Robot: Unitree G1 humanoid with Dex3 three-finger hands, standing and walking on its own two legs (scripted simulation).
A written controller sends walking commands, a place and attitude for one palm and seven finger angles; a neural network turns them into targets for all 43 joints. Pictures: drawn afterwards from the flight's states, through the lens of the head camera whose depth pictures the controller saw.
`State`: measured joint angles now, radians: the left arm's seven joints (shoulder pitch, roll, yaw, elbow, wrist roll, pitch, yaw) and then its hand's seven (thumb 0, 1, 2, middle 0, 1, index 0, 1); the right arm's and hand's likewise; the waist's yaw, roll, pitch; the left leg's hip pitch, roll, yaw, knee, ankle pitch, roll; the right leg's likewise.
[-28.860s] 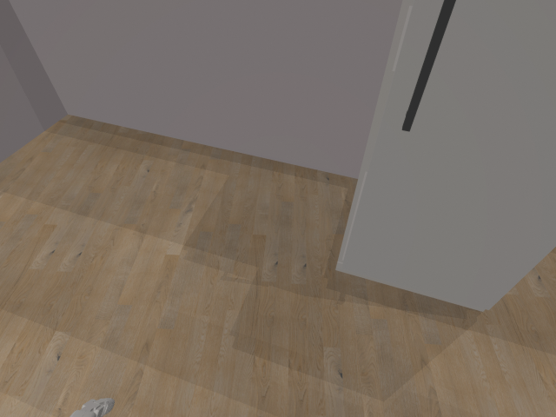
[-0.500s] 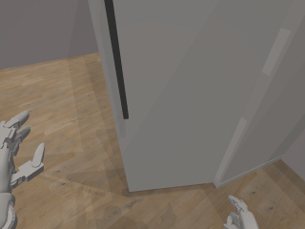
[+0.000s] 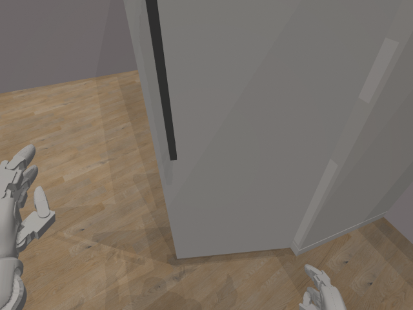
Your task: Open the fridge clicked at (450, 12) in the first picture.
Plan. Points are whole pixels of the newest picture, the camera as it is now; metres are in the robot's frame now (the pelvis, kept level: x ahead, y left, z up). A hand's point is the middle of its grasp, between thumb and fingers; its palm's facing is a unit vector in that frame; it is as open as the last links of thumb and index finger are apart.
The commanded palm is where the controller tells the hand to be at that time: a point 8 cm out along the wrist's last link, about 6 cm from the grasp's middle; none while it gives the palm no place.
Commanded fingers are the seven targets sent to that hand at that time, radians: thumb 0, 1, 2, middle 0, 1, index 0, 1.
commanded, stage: step back with the hand held close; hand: left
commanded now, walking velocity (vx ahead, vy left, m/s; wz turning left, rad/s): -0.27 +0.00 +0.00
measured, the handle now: (162, 72) +0.49 +0.16 +0.25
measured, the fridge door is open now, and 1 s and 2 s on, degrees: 73 73 73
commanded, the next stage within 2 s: stop stepping back and stand still in 1.10 s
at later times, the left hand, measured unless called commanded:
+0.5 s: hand (16, 248) +0.13 +0.28 +0.16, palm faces +0.44 -0.77 -0.46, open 7.4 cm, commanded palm +0.08 +0.32 +0.17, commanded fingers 0.00 0.90 0.90 -0.20 -0.30 -0.20 -0.30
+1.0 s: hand out of the picture +0.02 +0.30 +0.16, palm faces +0.54 -0.73 -0.41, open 7.4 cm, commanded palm -0.03 +0.33 +0.17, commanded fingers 0.00 0.90 0.90 -0.20 -0.30 -0.20 -0.30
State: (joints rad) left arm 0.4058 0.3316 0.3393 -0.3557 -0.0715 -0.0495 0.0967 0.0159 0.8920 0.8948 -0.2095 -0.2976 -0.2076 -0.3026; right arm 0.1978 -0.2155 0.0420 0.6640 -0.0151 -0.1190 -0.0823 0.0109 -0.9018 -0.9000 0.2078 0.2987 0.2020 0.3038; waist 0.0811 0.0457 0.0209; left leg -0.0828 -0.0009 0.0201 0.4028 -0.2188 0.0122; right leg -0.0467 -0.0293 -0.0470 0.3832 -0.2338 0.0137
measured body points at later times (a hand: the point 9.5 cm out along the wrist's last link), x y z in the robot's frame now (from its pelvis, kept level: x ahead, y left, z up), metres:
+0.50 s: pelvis -0.06 +0.01 -0.01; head -0.06 +0.02 +0.44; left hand +0.11 +0.32 +0.18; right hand +0.12 -0.23 -0.08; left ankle +0.01 +0.11 -0.74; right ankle -0.01 -0.13 -0.74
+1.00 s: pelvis -0.14 +0.01 -0.01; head -0.13 +0.04 +0.44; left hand -0.01 +0.34 +0.18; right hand +0.07 -0.20 -0.08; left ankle -0.13 +0.12 -0.72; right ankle -0.05 -0.11 -0.74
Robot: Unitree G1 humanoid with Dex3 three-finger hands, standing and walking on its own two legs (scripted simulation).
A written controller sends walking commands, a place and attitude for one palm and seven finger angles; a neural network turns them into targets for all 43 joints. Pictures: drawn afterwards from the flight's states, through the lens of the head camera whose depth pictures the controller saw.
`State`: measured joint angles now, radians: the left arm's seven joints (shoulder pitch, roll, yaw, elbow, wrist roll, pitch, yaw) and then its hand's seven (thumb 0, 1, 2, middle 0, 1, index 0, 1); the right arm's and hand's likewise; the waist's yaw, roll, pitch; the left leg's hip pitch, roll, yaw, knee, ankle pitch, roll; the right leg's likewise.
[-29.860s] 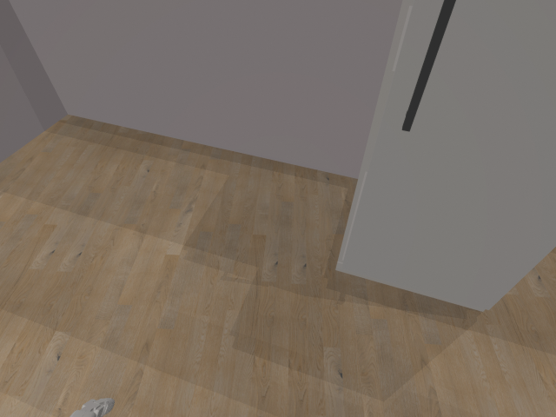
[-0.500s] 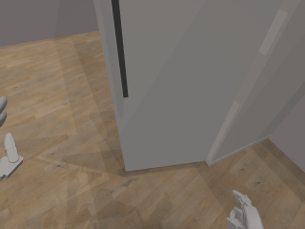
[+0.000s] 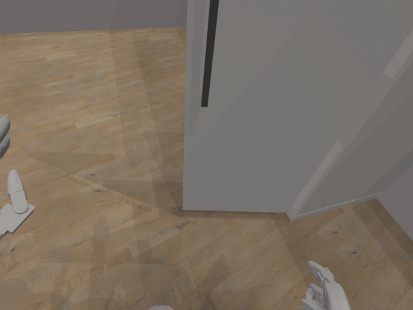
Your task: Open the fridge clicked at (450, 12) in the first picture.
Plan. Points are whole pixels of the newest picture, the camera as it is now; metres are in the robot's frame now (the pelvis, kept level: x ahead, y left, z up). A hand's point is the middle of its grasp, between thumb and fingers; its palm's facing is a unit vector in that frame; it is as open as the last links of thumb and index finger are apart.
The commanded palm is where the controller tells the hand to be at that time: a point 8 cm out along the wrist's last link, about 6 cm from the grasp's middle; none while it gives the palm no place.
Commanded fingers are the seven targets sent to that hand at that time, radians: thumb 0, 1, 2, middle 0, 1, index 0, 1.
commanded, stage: step back with the hand held close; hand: left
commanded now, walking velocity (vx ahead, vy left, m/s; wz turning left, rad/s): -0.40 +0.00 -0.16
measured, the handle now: (212, 15) +0.64 +0.08 +0.26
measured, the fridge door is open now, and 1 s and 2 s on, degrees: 73 73 73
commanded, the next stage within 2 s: stop stepping back and stand still in 0.10 s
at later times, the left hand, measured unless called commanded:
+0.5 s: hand out of the picture +0.10 +0.24 +0.17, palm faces +0.34 -0.83 -0.44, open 7.4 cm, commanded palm +0.06 +0.28 +0.18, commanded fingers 0.00 0.90 0.90 -0.20 -0.30 -0.20 -0.30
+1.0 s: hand out of the picture +0.10 +0.26 +0.16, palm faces +0.37 -0.82 -0.44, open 7.4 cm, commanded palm +0.06 +0.29 +0.18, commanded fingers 0.00 0.90 0.90 -0.20 -0.30 -0.20 -0.30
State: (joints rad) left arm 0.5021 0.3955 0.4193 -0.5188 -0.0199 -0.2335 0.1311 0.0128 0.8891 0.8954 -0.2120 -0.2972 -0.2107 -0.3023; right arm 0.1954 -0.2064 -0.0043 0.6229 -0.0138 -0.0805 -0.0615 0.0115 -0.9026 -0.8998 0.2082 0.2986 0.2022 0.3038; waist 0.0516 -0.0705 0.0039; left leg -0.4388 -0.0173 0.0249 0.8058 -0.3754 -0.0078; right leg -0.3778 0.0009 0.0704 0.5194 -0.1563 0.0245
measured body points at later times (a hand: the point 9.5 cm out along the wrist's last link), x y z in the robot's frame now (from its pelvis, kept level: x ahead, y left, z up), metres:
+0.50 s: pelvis -0.12 +0.00 +0.01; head -0.13 +0.01 +0.46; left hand +0.08 +0.29 +0.20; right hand +0.00 -0.26 -0.08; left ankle -0.06 +0.11 -0.70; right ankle -0.18 -0.10 -0.73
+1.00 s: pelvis -0.12 +0.01 +0.00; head -0.14 +0.01 +0.45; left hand +0.07 +0.30 +0.19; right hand +0.00 -0.24 -0.09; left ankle -0.09 +0.11 -0.73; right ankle -0.17 -0.10 -0.73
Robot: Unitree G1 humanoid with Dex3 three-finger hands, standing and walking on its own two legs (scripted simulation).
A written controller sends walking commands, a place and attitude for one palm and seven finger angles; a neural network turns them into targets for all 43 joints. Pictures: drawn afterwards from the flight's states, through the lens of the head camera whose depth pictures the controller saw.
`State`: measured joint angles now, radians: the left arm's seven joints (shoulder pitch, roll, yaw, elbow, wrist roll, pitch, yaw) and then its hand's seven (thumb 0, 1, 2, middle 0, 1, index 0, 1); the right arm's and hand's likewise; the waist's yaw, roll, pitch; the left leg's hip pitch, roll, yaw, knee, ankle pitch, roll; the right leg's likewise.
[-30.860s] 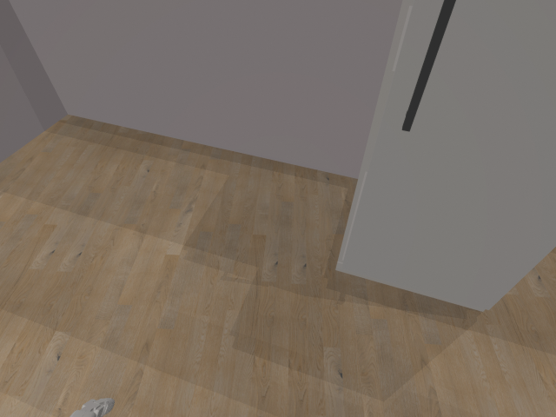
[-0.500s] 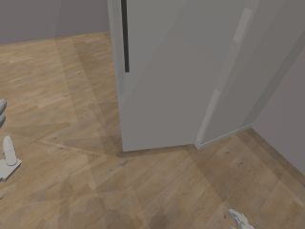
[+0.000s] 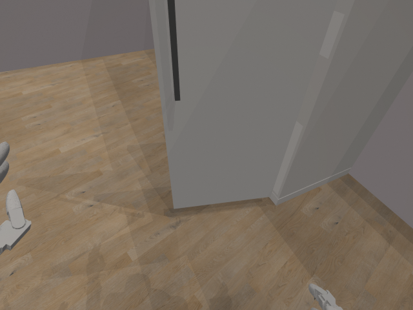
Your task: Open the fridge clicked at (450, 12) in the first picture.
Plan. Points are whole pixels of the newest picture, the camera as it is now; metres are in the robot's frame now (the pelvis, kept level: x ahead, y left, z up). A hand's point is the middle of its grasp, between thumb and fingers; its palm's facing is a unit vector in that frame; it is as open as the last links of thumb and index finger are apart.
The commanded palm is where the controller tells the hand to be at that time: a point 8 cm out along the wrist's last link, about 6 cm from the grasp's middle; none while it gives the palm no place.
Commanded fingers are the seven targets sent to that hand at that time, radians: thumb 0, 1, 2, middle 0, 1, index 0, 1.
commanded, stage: stop stepping back and stand still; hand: left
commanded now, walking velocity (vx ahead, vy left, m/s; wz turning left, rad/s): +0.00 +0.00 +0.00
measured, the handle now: (172, 21) +0.75 +0.16 +0.26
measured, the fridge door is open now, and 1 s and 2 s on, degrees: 73 73 73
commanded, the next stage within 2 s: let the arm hang, fingers relaxed in 0.12 s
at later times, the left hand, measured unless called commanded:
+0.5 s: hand out of the picture +0.04 +0.21 -0.15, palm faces -0.04 -0.96 -0.26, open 7.4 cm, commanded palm none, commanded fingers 0.00 0.90 0.90 -0.20 -0.30 -0.20 -0.30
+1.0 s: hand out of the picture +0.00 +0.26 -0.14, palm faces +0.02 -0.93 -0.36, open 7.4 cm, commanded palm none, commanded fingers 0.00 0.90 0.90 -0.20 -0.30 -0.20 -0.30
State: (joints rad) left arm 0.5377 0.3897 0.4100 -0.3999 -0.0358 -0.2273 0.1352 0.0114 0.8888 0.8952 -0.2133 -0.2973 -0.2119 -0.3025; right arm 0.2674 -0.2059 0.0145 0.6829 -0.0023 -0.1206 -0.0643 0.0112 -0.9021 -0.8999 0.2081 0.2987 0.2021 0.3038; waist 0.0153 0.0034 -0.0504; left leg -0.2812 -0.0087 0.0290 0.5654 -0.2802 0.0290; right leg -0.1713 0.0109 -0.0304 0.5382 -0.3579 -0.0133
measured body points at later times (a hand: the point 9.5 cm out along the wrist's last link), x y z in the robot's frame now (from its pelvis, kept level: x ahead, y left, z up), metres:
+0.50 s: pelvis -0.05 +0.00 +0.00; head -0.04 +0.00 +0.45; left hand +0.04 +0.26 -0.13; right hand +0.07 -0.28 -0.12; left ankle +0.02 +0.10 -0.73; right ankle -0.04 -0.11 -0.73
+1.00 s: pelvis -0.04 +0.00 +0.01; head -0.03 -0.01 +0.46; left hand +0.00 +0.31 -0.12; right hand +0.02 -0.27 -0.14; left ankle +0.02 +0.10 -0.73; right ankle -0.04 -0.11 -0.73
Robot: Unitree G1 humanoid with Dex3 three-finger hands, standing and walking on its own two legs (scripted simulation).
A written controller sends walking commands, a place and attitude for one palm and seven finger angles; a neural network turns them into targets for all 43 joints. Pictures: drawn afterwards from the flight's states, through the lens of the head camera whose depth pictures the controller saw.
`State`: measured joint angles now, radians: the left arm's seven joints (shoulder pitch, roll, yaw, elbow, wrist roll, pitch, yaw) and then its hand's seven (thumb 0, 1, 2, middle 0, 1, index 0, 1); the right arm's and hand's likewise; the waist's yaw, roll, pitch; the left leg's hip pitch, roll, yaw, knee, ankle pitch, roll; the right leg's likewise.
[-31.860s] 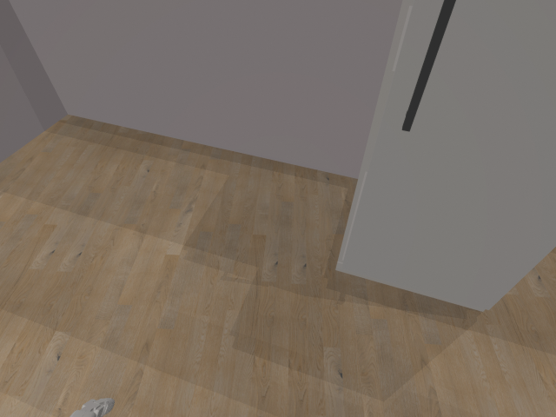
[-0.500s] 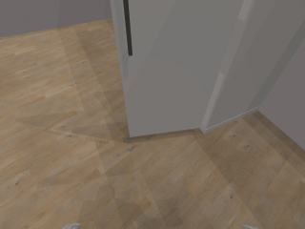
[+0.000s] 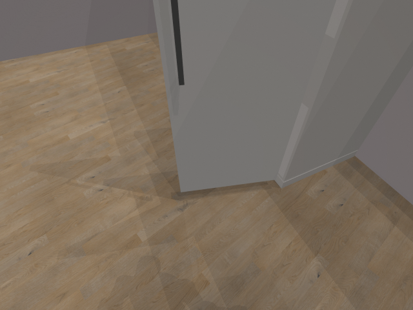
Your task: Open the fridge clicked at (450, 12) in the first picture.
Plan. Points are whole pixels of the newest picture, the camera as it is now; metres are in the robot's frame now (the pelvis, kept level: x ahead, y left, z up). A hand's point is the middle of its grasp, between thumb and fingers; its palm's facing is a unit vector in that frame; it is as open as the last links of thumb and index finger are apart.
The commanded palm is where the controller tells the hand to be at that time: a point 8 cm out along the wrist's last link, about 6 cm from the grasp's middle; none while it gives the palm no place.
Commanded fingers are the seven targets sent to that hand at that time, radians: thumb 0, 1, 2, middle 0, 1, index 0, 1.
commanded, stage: let the arm hang, fingers relaxed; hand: left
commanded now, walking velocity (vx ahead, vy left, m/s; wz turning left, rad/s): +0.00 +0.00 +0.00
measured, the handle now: (174, 4) +0.79 +0.13 +0.25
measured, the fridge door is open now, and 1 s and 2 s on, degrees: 73 73 73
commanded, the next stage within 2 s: look to check the result in 0.32 s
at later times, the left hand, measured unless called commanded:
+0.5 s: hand out of the picture +0.11 +0.23 -0.16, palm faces -0.04 -0.95 -0.30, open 7.4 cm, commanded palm none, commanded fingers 0.00 0.90 0.90 -0.20 -0.30 -0.20 -0.30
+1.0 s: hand out of the picture +0.11 +0.22 -0.15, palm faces -0.02 -0.94 -0.34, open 7.4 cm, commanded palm none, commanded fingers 0.00 0.90 0.90 -0.20 -0.30 -0.20 -0.30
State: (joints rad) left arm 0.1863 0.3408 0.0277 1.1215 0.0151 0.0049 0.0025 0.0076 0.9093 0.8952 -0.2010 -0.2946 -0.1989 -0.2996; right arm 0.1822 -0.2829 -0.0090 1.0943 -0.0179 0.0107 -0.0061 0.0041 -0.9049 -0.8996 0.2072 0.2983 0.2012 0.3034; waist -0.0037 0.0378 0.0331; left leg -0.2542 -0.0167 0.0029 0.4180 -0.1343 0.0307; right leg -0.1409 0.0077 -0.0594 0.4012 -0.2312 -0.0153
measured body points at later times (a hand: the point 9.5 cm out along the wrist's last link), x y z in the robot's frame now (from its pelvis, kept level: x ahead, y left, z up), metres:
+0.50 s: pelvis +0.03 -0.01 +0.01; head +0.04 -0.01 +0.45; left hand +0.11 +0.27 -0.13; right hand +0.10 -0.31 -0.13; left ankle +0.06 +0.10 -0.74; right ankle -0.01 -0.11 -0.74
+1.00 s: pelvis +0.04 -0.02 +0.01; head +0.05 -0.03 +0.46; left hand +0.11 +0.27 -0.13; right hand +0.11 -0.31 -0.14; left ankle +0.06 +0.10 -0.74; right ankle -0.01 -0.11 -0.74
